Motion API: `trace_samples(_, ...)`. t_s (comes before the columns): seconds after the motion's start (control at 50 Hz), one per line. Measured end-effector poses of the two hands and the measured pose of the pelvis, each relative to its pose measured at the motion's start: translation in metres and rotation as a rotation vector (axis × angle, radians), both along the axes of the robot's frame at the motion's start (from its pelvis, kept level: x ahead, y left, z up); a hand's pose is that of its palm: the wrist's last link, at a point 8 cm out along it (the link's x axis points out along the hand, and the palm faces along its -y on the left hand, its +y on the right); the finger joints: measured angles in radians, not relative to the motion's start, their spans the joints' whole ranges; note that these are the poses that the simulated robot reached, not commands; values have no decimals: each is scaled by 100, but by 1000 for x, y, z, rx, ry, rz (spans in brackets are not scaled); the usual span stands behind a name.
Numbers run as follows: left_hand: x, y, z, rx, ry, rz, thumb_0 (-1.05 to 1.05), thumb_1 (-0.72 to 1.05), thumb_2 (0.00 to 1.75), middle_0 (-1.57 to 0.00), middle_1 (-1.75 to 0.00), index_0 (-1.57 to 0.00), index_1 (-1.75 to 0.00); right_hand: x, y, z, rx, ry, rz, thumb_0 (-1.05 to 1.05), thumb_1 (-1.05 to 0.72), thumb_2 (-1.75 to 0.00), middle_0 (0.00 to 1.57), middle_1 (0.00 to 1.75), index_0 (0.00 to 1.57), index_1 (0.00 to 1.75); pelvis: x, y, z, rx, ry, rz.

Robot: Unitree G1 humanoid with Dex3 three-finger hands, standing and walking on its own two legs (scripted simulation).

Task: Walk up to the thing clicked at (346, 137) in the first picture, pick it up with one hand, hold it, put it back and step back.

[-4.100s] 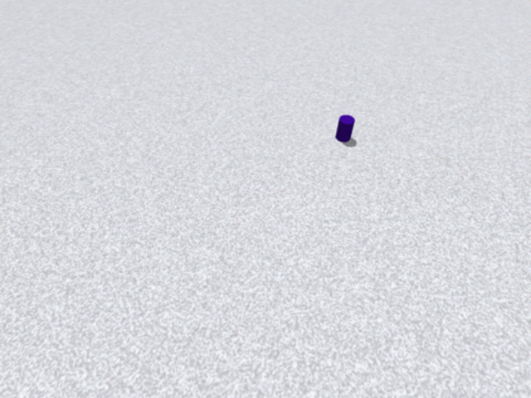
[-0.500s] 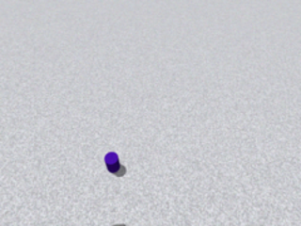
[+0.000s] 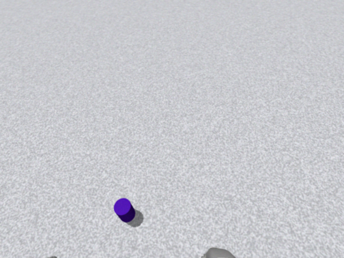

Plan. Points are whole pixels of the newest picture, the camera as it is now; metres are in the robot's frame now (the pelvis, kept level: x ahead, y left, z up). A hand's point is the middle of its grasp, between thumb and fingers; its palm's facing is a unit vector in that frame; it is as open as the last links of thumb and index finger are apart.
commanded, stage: walk up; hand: left
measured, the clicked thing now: (125, 210) +0.45 +0.29 -0.69
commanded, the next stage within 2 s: stand in 1.48 s
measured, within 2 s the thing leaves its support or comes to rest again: neither
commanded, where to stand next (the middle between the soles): +0.12 +0.01 m, yaw -1 degrees
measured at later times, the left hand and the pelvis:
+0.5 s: hand out of the picture +0.13 +0.28 -0.15, palm faces -0.01 -0.94 -0.34, open 7.4 cm; pelvis +0.06 +0.03 +0.01, yaw +1 degrees
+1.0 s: hand out of the picture +0.15 +0.28 -0.13, palm faces +0.00 -0.94 -0.35, open 7.4 cm; pelvis +0.07 +0.02 +0.03, yaw +1 degrees
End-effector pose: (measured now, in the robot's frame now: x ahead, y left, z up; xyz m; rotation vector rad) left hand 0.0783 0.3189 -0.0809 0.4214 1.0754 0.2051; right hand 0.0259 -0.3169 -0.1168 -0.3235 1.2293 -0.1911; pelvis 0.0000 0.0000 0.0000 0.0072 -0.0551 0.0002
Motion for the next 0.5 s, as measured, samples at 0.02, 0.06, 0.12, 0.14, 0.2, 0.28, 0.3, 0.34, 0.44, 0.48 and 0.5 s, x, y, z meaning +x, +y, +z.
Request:
trace_samples(0.02,5,-3,2,-3,-9,3,1,91,89,-20,-30,-20,-30,9,0,-1,4,0,6,1,-91,-89,20,30,20,30,4,-1,1,2,-1,1)
trace_samples(0.06,11,-7,7,-5,-17,7,1,90,89,-20,-30,-20,-30,27,2,0,12,-9,18,1,-91,-89,20,30,20,30,12,-1,5,2,0,5)
trace_samples(0.12,17,-7,10,-3,-7,7,1,90,89,-20,-30,-20,-30,51,5,3,16,-29,37,1,-91,-89,20,30,20,30,23,1,8,-1,6,6)
trace_samples(0.14,19,-6,9,-1,0,7,1,90,89,-20,-30,-20,-30,57,6,4,14,-32,40,1,-91,-89,20,30,20,30,26,2,9,-2,8,6)
trace_samples(0.2,23,1,1,-4,23,18,1,90,89,-20,-30,-20,-30,72,10,6,-1,-35,40,1,-91,-89,20,30,20,30,35,7,6,-7,10,4)
trace_samples(0.28,33,14,-21,-25,53,45,1,90,89,-20,-30,-20,-30,84,17,5,-40,-38,25,1,-91,-89,20,30,20,30,45,18,-4,-5,6,6)
trace_samples(0.3,36,15,-25,-34,60,55,1,90,89,-20,-30,-20,-30,86,20,6,-44,-36,23,1,-91,-89,20,30,20,30,47,20,-4,-4,6,5)
trace_samples(0.34,40,15,-30,-52,74,64,1,90,89,-20,-30,-20,-30,92,25,9,-43,-33,22,1,-91,-89,20,30,20,30,51,23,-2,-14,6,6)
trace_samples(0.44,43,12,-35,-87,105,74,1,91,89,-20,-30,-20,-30,115,38,17,-28,-43,34,1,-91,-89,20,30,20,30,60,25,4,-23,9,10)
trace_samples(0.48,44,10,-34,-94,117,80,1,91,89,-20,-30,-20,-30,125,43,19,-19,-54,43,1,-91,-89,20,30,20,30,63,25,7,-23,11,10)
trace_samples(0.5,45,10,-33,-97,122,83,1,91,89,-20,-30,-20,-30,131,45,20,-15,-60,47,1,-91,-89,20,30,20,30,64,26,9,-23,11,10)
